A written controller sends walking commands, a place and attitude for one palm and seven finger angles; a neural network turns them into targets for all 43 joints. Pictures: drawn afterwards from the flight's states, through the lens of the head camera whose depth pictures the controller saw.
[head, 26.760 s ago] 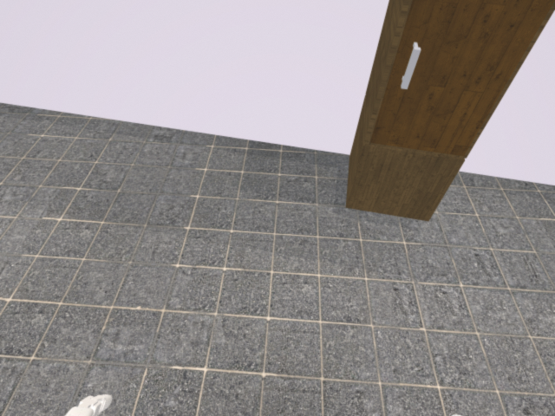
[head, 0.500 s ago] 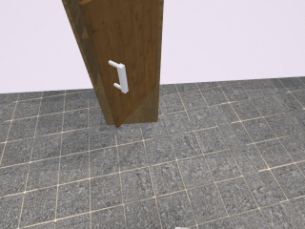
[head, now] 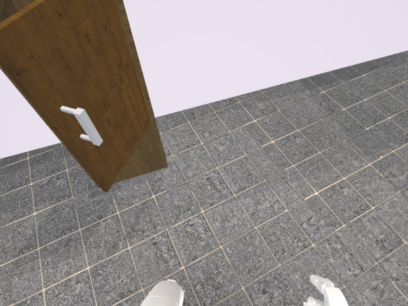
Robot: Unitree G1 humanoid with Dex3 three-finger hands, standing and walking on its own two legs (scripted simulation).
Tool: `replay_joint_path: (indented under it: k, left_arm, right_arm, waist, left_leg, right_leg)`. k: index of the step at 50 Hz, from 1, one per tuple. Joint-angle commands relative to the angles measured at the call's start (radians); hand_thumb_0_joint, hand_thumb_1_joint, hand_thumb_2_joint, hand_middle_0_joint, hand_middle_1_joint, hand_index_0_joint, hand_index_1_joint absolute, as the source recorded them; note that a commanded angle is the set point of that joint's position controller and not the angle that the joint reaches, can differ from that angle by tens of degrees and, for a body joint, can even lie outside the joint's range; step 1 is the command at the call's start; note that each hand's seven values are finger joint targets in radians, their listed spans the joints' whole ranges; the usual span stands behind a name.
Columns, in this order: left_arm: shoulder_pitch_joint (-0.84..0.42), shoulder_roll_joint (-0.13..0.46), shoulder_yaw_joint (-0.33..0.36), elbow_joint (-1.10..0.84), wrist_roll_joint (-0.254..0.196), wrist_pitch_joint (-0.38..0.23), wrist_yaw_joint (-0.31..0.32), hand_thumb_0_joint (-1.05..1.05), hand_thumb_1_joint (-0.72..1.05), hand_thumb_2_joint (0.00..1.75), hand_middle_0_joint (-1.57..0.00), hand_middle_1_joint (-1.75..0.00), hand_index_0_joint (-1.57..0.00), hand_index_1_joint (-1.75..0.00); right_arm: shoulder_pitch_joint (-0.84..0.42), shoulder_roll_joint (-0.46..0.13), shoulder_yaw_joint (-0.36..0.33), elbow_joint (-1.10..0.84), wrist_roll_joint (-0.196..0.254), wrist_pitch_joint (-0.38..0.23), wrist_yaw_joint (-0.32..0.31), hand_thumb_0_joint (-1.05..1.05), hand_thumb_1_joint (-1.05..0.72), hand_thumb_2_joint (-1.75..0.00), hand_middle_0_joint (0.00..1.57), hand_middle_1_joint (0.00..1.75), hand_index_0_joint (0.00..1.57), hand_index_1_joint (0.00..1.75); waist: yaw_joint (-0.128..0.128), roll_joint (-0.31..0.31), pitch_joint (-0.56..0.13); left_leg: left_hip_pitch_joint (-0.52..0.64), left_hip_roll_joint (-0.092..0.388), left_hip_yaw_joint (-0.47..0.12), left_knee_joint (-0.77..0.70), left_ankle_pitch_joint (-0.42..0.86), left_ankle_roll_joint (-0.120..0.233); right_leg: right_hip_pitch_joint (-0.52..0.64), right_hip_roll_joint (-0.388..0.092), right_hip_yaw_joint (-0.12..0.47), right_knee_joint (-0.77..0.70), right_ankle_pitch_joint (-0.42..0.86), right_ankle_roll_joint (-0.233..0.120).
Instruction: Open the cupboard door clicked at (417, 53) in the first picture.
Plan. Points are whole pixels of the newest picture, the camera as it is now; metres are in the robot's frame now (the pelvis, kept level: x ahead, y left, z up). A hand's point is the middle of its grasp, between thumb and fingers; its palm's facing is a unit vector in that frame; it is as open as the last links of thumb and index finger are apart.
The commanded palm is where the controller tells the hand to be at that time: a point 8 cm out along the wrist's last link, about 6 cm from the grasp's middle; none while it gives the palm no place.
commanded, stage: walk to a spot facing it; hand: left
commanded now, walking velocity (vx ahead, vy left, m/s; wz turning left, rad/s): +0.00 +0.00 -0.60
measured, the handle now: (82, 126) +0.50 +0.38 -0.02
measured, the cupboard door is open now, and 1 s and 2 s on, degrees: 51 51 51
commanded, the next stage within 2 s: none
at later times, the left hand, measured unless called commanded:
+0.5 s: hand (121, 274) +0.18 +0.22 -0.17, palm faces -0.28 -0.93 -0.25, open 7.4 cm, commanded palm none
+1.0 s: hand (165, 252) +0.24 +0.13 -0.19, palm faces -0.50 -0.85 -0.16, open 7.4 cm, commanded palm none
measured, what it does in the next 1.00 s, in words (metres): walks ahead, turning right: left foot, then right foot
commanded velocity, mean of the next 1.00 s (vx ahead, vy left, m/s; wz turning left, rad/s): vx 0.16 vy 0.00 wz -0.58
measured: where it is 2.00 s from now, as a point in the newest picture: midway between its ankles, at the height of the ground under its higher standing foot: (292, 258)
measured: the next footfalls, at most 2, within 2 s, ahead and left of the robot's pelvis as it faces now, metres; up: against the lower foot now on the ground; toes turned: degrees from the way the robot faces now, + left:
left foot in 0.22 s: +0.07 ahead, +0.16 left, +0.00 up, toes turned -10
right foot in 0.60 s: +0.02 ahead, -0.11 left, +0.00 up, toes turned -26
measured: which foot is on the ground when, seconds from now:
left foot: up 0.00-0.20, down 0.22-0.60, up 0.62-0.96, down 0.98-1.00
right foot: down 0.00-0.22, up 0.24-0.58, down 0.60-0.98, up 1.00-1.00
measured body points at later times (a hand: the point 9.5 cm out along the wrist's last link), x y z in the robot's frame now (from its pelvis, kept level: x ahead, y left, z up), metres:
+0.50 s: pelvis +0.02 +0.03 +0.00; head +0.09 +0.03 +0.44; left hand +0.19 +0.27 -0.15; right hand +0.00 -0.22 -0.14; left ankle +0.03 +0.17 -0.74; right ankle -0.02 -0.10 -0.69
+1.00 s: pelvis +0.13 -0.02 -0.02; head +0.16 -0.02 +0.43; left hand +0.27 +0.18 -0.17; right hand +0.07 -0.29 -0.13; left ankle +0.22 +0.05 -0.75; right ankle -0.01 -0.09 -0.74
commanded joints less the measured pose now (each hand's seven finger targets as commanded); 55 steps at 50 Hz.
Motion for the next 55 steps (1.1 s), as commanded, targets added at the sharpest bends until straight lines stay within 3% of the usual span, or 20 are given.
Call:
replay_joint_path:
  k: [1, 8, 9, 11, 12, 17, 24, 27, 28, 29, 30, 31, 37, 44, 47, 48, 49, 50, 51, 55]
  left_arm:
    - [0.072, 0.220, 0.055, -0.057, 0.008, -0.020, 0.016, 0.00, 0.90, 0.90, -0.20, -0.30, -0.20, -0.30]
    - [-0.015, 0.228, 0.059, -0.083, 0.005, -0.011, 0.015, 0.00, 0.90, 0.90, -0.20, -0.30, -0.20, -0.30]
    - [-0.036, 0.206, 0.055, -0.094, -0.001, -0.011, 0.014, 0.00, 0.90, 0.90, -0.20, -0.30, -0.20, -0.30]
    - [-0.030, 0.154, 0.038, -0.119, -0.011, -0.016, -0.007, 0.00, 0.90, 0.90, -0.20, -0.30, -0.20, -0.30]
    - [-0.056, 0.183, 0.040, -0.124, -0.001, -0.016, -0.012, 0.00, 0.90, 0.90, -0.20, -0.30, -0.20, -0.30]
    - [-0.051, 0.140, 0.038, -0.103, 0.003, 0.004, -0.045, 0.00, 0.90, 0.90, -0.20, -0.30, -0.20, -0.30]
    - [-0.166, 0.119, 0.013, -0.134, 0.000, 0.006, -0.058, 0.00, 0.90, 0.90, -0.20, -0.30, -0.20, -0.30]
    - [-0.098, 0.141, 0.015, -0.114, 0.000, -0.003, -0.059, 0.00, 0.90, 0.90, -0.20, -0.30, -0.20, -0.30]
    - [-0.031, 0.175, 0.024, -0.087, 0.003, -0.010, -0.056, 0.00, 0.90, 0.90, -0.20, -0.30, -0.20, -0.30]
    - [0.063, 0.287, 0.048, -0.059, 0.015, -0.020, -0.042, 0.00, 0.90, 0.90, -0.20, -0.30, -0.20, -0.30]
    - [0.130, 0.368, 0.066, -0.041, 0.001, -0.017, -0.024, 0.00, 0.90, 0.90, -0.20, -0.30, -0.20, -0.30]
    - [0.126, 0.359, 0.063, -0.049, -0.004, -0.021, -0.012, 0.00, 0.90, 0.90, -0.20, -0.30, -0.20, -0.30]
    - [-0.051, 0.248, 0.037, -0.084, 0.004, -0.052, -0.013, 0.00, 0.90, 0.90, -0.20, -0.30, -0.20, -0.30]
    - [0.001, 0.250, 0.046, -0.060, 0.007, -0.065, -0.027, 0.00, 0.90, 0.90, -0.20, -0.30, -0.20, -0.30]
    - [-0.044, 0.216, 0.046, -0.063, 0.004, -0.062, -0.025, 0.00, 0.90, 0.90, -0.20, -0.30, -0.20, -0.30]
    - [-0.058, 0.166, 0.035, -0.075, 0.000, -0.063, -0.029, 0.00, 0.90, 0.90, -0.20, -0.30, -0.20, -0.30]
    - [-0.037, 0.092, 0.020, -0.090, -0.014, -0.061, -0.041, 0.00, 0.90, 0.90, -0.20, -0.30, -0.20, -0.30]
    - [-0.090, 0.109, 0.017, -0.114, -0.004, -0.069, -0.042, 0.00, 0.90, 0.90, -0.20, -0.30, -0.20, -0.30]
    - [-0.105, 0.126, 0.026, -0.115, 0.007, -0.074, -0.049, 0.00, 0.90, 0.90, -0.20, -0.30, -0.20, -0.30]
    - [-0.067, 0.075, 0.020, -0.052, 0.018, -0.053, -0.070, 0.00, 0.90, 0.90, -0.20, -0.30, -0.20, -0.30]
  right_arm:
    - [-0.041, -0.068, -0.017, -0.102, 0.007, -0.032, -0.002, 0.00, -0.90, -0.90, 0.20, 0.30, 0.20, 0.30]
    - [0.097, -0.073, -0.017, -0.086, 0.020, -0.056, -0.009, 0.00, -0.90, -0.90, 0.20, 0.30, 0.20, 0.30]
    - [0.165, -0.100, -0.020, -0.069, 0.018, -0.065, -0.015, 0.00, -0.90, -0.90, 0.20, 0.30, 0.20, 0.30]
    - [0.218, -0.235, -0.039, -0.078, -0.005, -0.074, -0.024, 0.00, -0.90, -0.90, 0.20, 0.30, 0.20, 0.30]
    - [0.207, -0.212, -0.028, -0.092, -0.012, -0.067, -0.025, 0.00, -0.90, -0.90, 0.20, 0.30, 0.20, 0.30]
    - [0.165, -0.146, 0.000, -0.099, -0.021, -0.073, -0.024, 0.00, -0.90, -0.90, 0.20, 0.30, 0.20, 0.30]
    - [0.264, -0.194, -0.023, -0.052, -0.023, -0.065, -0.005, 0.00, -0.90, -0.90, 0.20, 0.30, 0.20, 0.30]
    - [0.249, -0.211, -0.028, -0.051, -0.020, -0.060, 0.004, 0.00, -0.90, -0.90, 0.20, 0.30, 0.20, 0.30]
    - [0.239, -0.198, -0.026, -0.055, -0.014, -0.060, 0.009, 0.00, -0.90, -0.90, 0.20, 0.30, 0.20, 0.30]
    - [0.228, -0.126, -0.011, -0.080, 0.001, -0.062, 0.021, 0.00, -0.90, -0.90, 0.20, 0.30, 0.20, 0.30]
    - [0.121, -0.107, 0.002, -0.136, -0.003, -0.057, 0.020, 0.00, -0.90, -0.90, 0.20, 0.30, 0.20, 0.30]
    - [0.106, -0.139, -0.001, -0.139, -0.005, -0.057, 0.019, 0.00, -0.90, -0.90, 0.20, 0.30, 0.20, 0.30]
    - [0.144, -0.098, -0.019, -0.073, -0.014, -0.058, 0.052, 0.00, -0.90, -0.90, 0.20, 0.30, 0.20, 0.30]
    - [0.103, -0.080, -0.021, -0.103, -0.007, -0.095, 0.052, 0.00, -0.90, -0.90, 0.20, 0.30, 0.20, 0.30]
    - [0.234, -0.100, -0.024, -0.061, -0.004, -0.119, 0.035, 0.00, -0.90, -0.90, 0.20, 0.30, 0.20, 0.30]
    - [0.364, -0.154, -0.034, -0.016, -0.010, -0.130, 0.019, 0.00, -0.90, -0.90, 0.20, 0.30, 0.20, 0.30]
    - [0.506, -0.274, -0.061, 0.015, -0.034, -0.137, 0.011, 0.00, -0.90, -0.90, 0.20, 0.30, 0.20, 0.30]
    - [0.554, -0.275, -0.049, 0.021, -0.032, -0.128, 0.004, 0.00, -0.90, -0.90, 0.20, 0.30, 0.20, 0.30]
    - [0.481, -0.234, -0.037, -0.007, -0.032, -0.124, 0.007, 0.00, -0.90, -0.90, 0.20, 0.30, 0.20, 0.30]
    - [0.387, -0.085, 0.012, 0.005, -0.021, -0.151, 0.001, 0.00, -0.90, -0.90, 0.20, 0.30, 0.20, 0.30]
  waist:
    - [0.004, -0.085, -0.139]
    - [-0.062, -0.086, -0.191]
    - [-0.095, -0.030, -0.210]
    - [-0.091, 0.305, -0.200]
    - [-0.090, 0.175, -0.152]
    - [-0.036, 0.184, -0.137]
    - [-0.089, 0.228, -0.138]
    - [-0.050, 0.201, -0.171]
    - [-0.010, 0.119, -0.196]
    - [0.042, -0.185, -0.239]
    - [0.095, -0.359, -0.195]
    - [0.088, -0.287, -0.157]
    - [-0.042, -0.118, -0.051]
    - [-0.026, -0.145, -0.039]
    - [-0.098, -0.103, -0.077]
    - [-0.153, 0.048, -0.140]
    - [-0.202, 0.368, -0.217]
    - [-0.208, 0.325, -0.185]
    - [-0.166, 0.184, -0.097]
    - [-0.073, 0.159, -0.032]
  left_leg:
    - [-0.066, -0.011, -0.016, -0.073, -0.020, 0.011]
    - [0.255, -0.036, -0.025, -0.490, 0.095, 0.036]
    - [0.426, 0.021, -0.056, -0.624, 0.184, 0.048]
    - [0.555, 0.452, -0.449, -0.756, 0.442, 0.244]
    - [0.455, 0.470, -0.414, -0.730, 0.505, 0.295]
    - [0.403, 0.256, -0.041, -0.657, 0.738, 0.207]
    - [0.407, 0.272, 0.069, -0.616, 0.673, 0.188]
    - [0.348, 0.268, 0.113, -0.521, 0.479, 0.137]
    - [0.227, 0.231, 0.148, -0.407, 0.329, 0.098]
    - [-0.019, 0.123, 0.263, -0.163, 0.002, 0.037]
    - [-0.215, 0.035, 0.185, 0.047, -0.354, 0.013]
    - [-0.270, 0.073, 0.058, 0.125, -0.265, 0.028]
    - [-0.064, 0.073, 0.083, -0.015, 0.049, 0.002]
    - [0.038, 0.015, 0.092, -0.308, 0.054, 0.013]
    - [0.333, -0.007, 0.097, -0.536, 0.126, 0.019]
    - [0.549, 0.063, 0.024, -0.632, 0.061, 0.043]
    - [0.713, 0.376, -0.377, -0.748, -0.143, 0.137]
    - [0.639, 0.492, -0.548, -0.852, -0.230, 0.207]
    - [0.546, 0.476, -0.501, -0.865, -0.195, 0.228]
    - [0.420, 0.279, -0.034, -0.801, 0.388, 0.074]
  right_leg:
    - [0.176, -0.301, 0.343, -0.054, 0.531, -0.112]
    - [0.021, -0.233, 0.352, 0.035, 0.466, -0.045]
    - [-0.098, -0.177, 0.301, 0.091, 0.323, 0.001]
    - [-0.368, -0.015, -0.032, 0.461, -0.409, 0.120]
    - [-0.352, -0.078, -0.032, 0.590, -0.386, 0.135]
    - [-0.351, -0.123, -0.124, 0.722, -0.227, 0.159]
    - [-0.189, -0.127, -0.234, 0.334, -0.192, 0.135]
    - [0.003, -0.111, -0.262, 0.108, -0.089, 0.103]
    - [0.181, -0.127, -0.230, -0.003, -0.021, 0.077]
    - [0.400, -0.356, 0.084, -0.105, -0.023, -0.012]
    - [0.380, -0.533, 0.394, -0.165, 0.081, -0.123]
    - [0.361, -0.531, 0.360, -0.176, 0.000, -0.165]
    - [0.024, -0.333, 0.144, -0.226, -0.148, -0.097]
    - [0.024, -0.316, 0.205, -0.204, -0.179, -0.110]
    - [-0.116, -0.255, 0.174, -0.071, -0.151, -0.061]
    - [-0.228, -0.173, 0.097, 0.107, -0.116, -0.020]
    - [-0.444, -0.025, -0.087, 0.474, -0.327, 0.050]
    - [-0.516, -0.065, -0.078, 0.684, -0.353, 0.055]
    - [-0.544, -0.139, -0.063, 0.772, -0.267, 0.056]
    - [-0.495, -0.181, -0.128, 0.854, -0.012, 0.082]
